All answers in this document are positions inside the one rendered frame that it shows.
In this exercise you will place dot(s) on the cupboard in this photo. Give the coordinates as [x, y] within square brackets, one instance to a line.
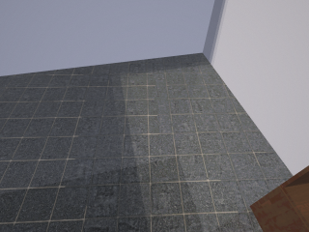
[286, 208]

